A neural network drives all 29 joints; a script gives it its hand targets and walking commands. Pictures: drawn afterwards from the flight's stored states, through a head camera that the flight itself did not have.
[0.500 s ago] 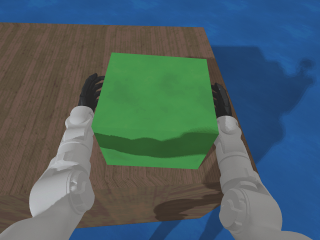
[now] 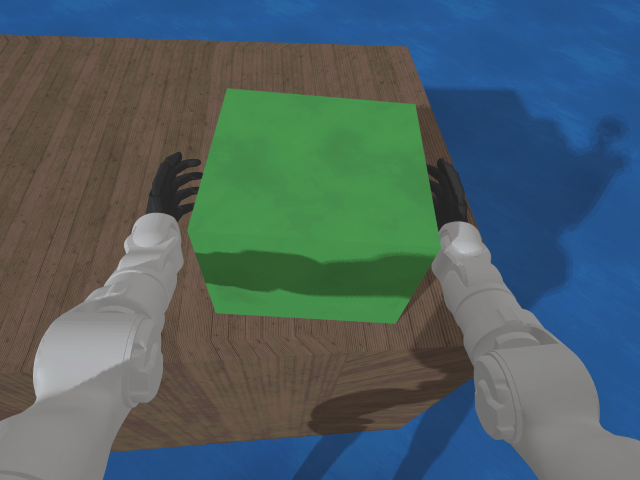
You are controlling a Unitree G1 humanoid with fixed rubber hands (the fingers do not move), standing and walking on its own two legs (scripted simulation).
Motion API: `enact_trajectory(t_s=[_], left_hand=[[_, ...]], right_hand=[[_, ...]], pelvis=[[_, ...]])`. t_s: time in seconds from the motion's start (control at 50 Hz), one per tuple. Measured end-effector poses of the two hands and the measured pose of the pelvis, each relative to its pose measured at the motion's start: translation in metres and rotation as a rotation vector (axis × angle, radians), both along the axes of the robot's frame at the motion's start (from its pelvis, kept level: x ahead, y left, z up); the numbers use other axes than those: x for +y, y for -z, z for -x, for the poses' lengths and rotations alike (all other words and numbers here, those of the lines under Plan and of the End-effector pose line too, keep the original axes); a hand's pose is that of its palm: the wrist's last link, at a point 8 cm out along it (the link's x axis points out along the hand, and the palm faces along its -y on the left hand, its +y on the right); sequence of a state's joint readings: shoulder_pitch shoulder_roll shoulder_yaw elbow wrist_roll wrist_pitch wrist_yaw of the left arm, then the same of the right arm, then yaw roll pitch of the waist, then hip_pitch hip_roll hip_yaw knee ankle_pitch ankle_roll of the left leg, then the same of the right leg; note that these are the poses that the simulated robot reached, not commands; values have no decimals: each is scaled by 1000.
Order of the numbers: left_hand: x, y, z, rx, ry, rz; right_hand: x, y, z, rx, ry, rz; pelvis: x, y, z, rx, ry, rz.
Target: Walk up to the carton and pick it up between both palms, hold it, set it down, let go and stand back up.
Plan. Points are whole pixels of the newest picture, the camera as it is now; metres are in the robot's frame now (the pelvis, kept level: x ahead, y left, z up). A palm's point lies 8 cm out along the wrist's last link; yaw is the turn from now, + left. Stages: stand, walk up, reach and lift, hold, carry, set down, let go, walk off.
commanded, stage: set down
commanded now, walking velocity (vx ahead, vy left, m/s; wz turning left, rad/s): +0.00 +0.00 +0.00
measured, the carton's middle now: (314, 210) +0.45 +0.02 +0.05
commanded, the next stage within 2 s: none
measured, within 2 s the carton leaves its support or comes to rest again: neither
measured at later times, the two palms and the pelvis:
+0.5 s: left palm (141, 216) +0.40 +0.23 +0.08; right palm (479, 234) +0.40 -0.18 +0.08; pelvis -0.02 +0.00 -0.01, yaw +0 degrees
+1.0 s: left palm (126, 282) +0.31 +0.23 +0.06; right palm (495, 308) +0.31 -0.19 +0.06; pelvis -0.03 +0.00 +0.00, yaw +0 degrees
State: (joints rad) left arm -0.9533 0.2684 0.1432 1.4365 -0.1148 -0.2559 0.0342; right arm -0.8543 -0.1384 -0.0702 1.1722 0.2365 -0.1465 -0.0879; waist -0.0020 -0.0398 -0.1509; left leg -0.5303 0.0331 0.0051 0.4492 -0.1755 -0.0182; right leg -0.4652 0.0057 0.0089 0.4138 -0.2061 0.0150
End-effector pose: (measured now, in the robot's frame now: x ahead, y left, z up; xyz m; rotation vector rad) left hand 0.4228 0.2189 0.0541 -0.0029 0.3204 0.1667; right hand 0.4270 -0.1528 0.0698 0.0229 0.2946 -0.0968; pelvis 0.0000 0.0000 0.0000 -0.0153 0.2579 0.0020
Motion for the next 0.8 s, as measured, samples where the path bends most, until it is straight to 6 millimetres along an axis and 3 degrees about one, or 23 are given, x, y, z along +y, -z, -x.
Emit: enact_trajectory(t_s=[0.1,0.18,0.48,0.66,0.8], left_hand=[[15,-13,3,-22,-22,-28],[21,-11,12,-4,-30,-29],[16,-26,22,-67,27,-16],[21,-5,61,-26,50,-11],[21,-3,91,-29,65,-11]], right_hand=[[-4,-1,6,14,8,-8],[-10,-2,12,12,14,-5],[-30,-15,27,-23,30,6],[-37,-4,59,-29,25,-5],[-37,1,87,-20,-10,10]], pelvis=[[1,3,8,1,0,1],[1,4,13,-3,0,1],[2,5,25,-27,1,3],[2,1,24,-98,-1,2],[0,-1,29,-175,-2,-1]])
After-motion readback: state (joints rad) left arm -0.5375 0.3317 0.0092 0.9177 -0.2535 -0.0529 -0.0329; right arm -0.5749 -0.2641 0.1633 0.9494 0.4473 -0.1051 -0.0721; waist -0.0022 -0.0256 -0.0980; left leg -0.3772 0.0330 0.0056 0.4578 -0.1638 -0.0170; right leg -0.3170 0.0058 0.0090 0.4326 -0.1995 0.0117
